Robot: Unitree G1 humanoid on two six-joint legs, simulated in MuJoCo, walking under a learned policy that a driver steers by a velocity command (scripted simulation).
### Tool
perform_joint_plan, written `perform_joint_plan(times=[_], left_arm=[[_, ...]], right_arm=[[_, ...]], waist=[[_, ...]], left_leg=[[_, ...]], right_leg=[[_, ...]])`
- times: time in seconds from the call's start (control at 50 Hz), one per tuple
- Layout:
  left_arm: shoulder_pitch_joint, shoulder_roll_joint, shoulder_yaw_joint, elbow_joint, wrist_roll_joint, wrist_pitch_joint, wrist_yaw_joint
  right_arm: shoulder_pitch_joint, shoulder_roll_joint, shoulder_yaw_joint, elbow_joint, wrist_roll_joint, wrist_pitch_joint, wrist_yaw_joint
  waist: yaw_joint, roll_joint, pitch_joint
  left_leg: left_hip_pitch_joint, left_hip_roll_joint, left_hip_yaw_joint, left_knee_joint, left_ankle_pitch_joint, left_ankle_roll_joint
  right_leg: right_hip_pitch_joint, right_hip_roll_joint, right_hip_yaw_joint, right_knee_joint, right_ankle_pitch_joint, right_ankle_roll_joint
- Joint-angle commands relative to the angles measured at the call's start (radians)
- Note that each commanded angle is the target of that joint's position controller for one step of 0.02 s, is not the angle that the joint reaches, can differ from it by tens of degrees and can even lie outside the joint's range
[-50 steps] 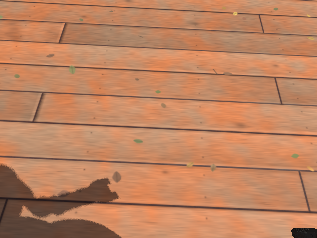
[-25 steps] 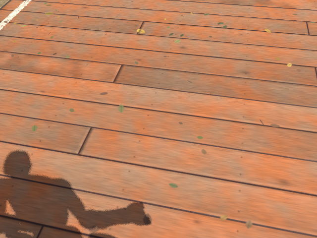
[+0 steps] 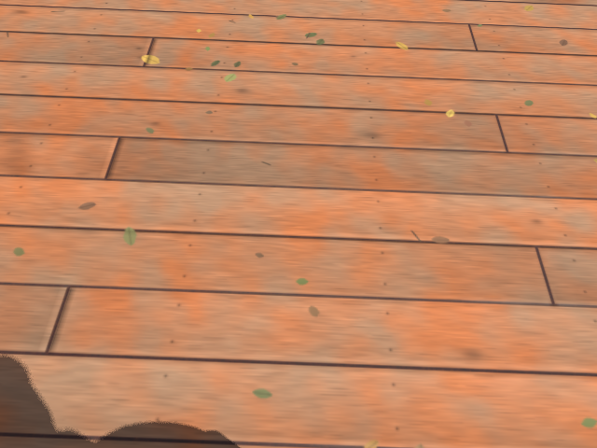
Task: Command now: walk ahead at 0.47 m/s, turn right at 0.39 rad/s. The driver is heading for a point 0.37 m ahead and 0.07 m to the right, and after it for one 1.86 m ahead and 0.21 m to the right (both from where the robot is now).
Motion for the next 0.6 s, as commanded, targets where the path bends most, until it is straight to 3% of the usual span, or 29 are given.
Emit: perform_joint_plan(times=[0.02, 0.04, 0.08, 0.1, 0.12, 0.14, 0.16, 0.18, 0.2, 0.22, 0.24, 0.26, 0.3, 0.34, 0.38, 0.42, 0.5, 0.56, 0.58, 0.6], left_arm=[[-0.149, 0.033, -0.002, -0.126, -0.001, -0.015, -0.017], [-0.155, 0.041, 0.001, -0.136, 0.000, -0.015, -0.023], [-0.122, 0.072, 0.016, -0.146, 0.004, -0.012, -0.029], [-0.049, 0.102, 0.033, -0.136, 0.004, -0.006, -0.028], [0.098, 0.143, 0.058, -0.102, 0.000, 0.000, -0.020], [0.250, 0.200, 0.085, -0.072, -0.004, 0.011, -0.002], [0.265, 0.311, 0.102, -0.074, -0.006, 0.010, 0.007], [0.295, 0.231, 0.081, -0.094, -0.006, 0.005, 0.010], [0.254, 0.192, 0.068, -0.086, 0.008, -0.001, 0.012], [0.180, 0.182, 0.064, -0.098, 0.010, -0.006, 0.014], [0.104, 0.167, 0.059, -0.114, 0.018, -0.008, 0.015], [0.061, 0.148, 0.052, -0.133, 0.032, -0.010, 0.018], [0.032, 0.142, 0.052, -0.133, 0.032, -0.010, 0.022], [0.037, 0.162, 0.057, -0.116, 0.025, -0.007, 0.034], [0.045, 0.178, 0.063, -0.103, 0.016, 0.011, 0.049], [0.055, 0.166, 0.060, -0.091, 0.006, 0.031, 0.062], [0.104, 0.149, 0.050, -0.060, 0.012, 0.052, 0.071], [0.087, 0.126, 0.039, -0.055, 0.017, 0.052, 0.070], [0.083, 0.105, 0.031, -0.054, 0.018, 0.049, 0.069], [0.137, 0.064, 0.017, -0.060, 0.037, 0.039, 0.066]], right_arm=[[-0.022, -0.178, -0.044, -0.036, 0.014, -0.014, -0.006], [-0.022, -0.182, -0.047, -0.030, 0.016, -0.008, -0.007], [-0.031, -0.212, -0.055, -0.031, 0.014, 0.007, -0.014], [-0.033, -0.228, -0.060, -0.034, 0.011, 0.018, -0.020], [-0.043, -0.230, -0.058, -0.039, 0.009, 0.028, -0.026], [-0.026, -0.214, -0.048, -0.054, -0.001, 0.025, -0.034], [0.099, -0.059, 0.002, -0.102, -0.030, 0.002, -0.015], [0.025, -0.136, -0.006, -0.099, -0.006, -0.038, 0.004], [-0.081, -0.186, -0.022, -0.138, 0.036, -0.058, 0.014], [-0.134, -0.174, -0.013, -0.159, 0.032, -0.070, 0.010], [-0.152, -0.169, -0.016, -0.158, 0.010, -0.070, -0.001], [-0.132, -0.184, -0.024, -0.155, -0.005, -0.057, -0.007], [-0.092, -0.169, -0.023, -0.148, -0.018, -0.026, -0.013], [-0.100, -0.134, -0.013, -0.151, -0.026, -0.004, -0.022], [-0.150, -0.108, -0.003, -0.164, -0.029, 0.005, -0.025], [-0.200, -0.098, 0.004, -0.165, -0.021, 0.007, -0.018], [-0.296, -0.113, 0.000, -0.184, -0.008, 0.003, 0.001], [-0.277, -0.140, -0.017, -0.185, -0.019, -0.010, 0.005], [-0.257, -0.142, -0.019, -0.183, -0.029, -0.019, 0.003], [-0.247, -0.191, -0.024, -0.196, -0.048, -0.025, -0.005]], waist=[[-0.001, 0.112, 0.106], [0.008, 0.108, 0.102], [0.045, 0.133, 0.043], [0.089, 0.150, -0.019], [0.171, 0.140, -0.103], [0.241, 0.083, -0.187], [0.130, -0.209, -0.312], [0.194, -0.130, -0.456], [0.203, -0.084, -0.290], [0.164, 0.008, -0.171], [0.115, 0.065, -0.094], [0.076, 0.056, -0.079], [0.037, 0.040, -0.070], [0.029, 0.034, -0.067], [0.042, 0.012, -0.083], [0.067, -0.016, -0.114], [0.116, -0.042, -0.114], [0.087, -0.057, -0.099], [0.068, -0.045, -0.098], [0.099, 0.052, -0.159]], left_leg=[[-0.093, 0.277, -0.036, -0.078, 0.375, 0.131], [-0.051, 0.288, -0.021, -0.048, 0.454, 0.121], [0.016, 0.291, 0.016, 0.081, 0.813, 0.096], [0.035, 0.284, 0.035, 0.206, 0.988, 0.080], [-0.022, 0.257, 0.065, 0.408, 1.064, 0.055], [-0.243, 0.224, 0.064, 0.679, 0.871, 0.020], [-0.683, 0.022, 0.023, 1.101, -0.072, -0.047], [-0.786, -0.022, -0.202, 1.243, -0.255, -0.039], [-0.871, 0.035, -0.217, 1.240, -0.171, -0.022], [-0.848, 0.073, -0.202, 1.161, -0.095, -0.012], [-0.799, 0.100, -0.190, 1.084, -0.065, -0.020], [-0.712, 0.122, -0.192, 1.051, -0.057, -0.029], [-0.639, 0.123, -0.175, 0.983, -0.058, -0.062], [-0.611, 0.100, -0.147, 0.870, -0.004, -0.096], [-0.583, 0.067, -0.136, 0.740, 0.108, -0.114], [-0.532, 0.042, -0.129, 0.597, 0.260, -0.116], [-0.511, 0.032, -0.157, 0.438, 0.326, -0.097], [-0.461, 0.031, -0.161, 0.298, 0.291, -0.042], [-0.376, 0.057, -0.167, 0.209, 0.433, -0.012], [-0.215, 0.193, -0.280, 0.239, 0.767, 0.046]], right_leg=[[0.038, 0.014, -0.022, -0.099, 0.049, -0.036], [0.039, 0.024, -0.031, -0.116, 0.019, -0.054], [0.123, 0.078, -0.083, -0.117, -0.073, -0.094], [0.221, 0.116, -0.110, -0.108, -0.121, -0.116], [0.425, 0.158, -0.127, -0.135, -0.110, -0.146], [0.727, 0.101, 0.000, -0.136, -0.109, -0.186], [1.090, -0.186, 0.573, -0.214, -0.303, -0.379], [1.149, -0.255, 0.870, -0.390, -0.454, -0.425], [1.045, -0.225, 0.724, -0.424, -0.425, -0.359], [0.873, -0.185, 0.596, -0.426, -0.255, -0.327], [0.715, -0.148, 0.490, -0.419, -0.025, -0.308], [0.603, -0.123, 0.405, -0.422, 0.184, -0.304], [0.480, -0.099, 0.324, -0.432, 0.395, -0.312], [0.398, -0.064, 0.249, -0.425, 0.505, -0.303], [0.366, -0.018, 0.204, -0.399, 0.489, -0.268], [0.371, 0.013, 0.173, -0.376, 0.405, -0.221], [0.462, -0.031, 0.253, -0.327, 0.240, -0.198], [0.532, -0.047, 0.326, -0.227, 0.183, -0.174], [0.516, -0.010, 0.319, -0.178, 0.139, -0.141], [0.455, 0.060, 0.278, -0.074, -0.022, -0.095]])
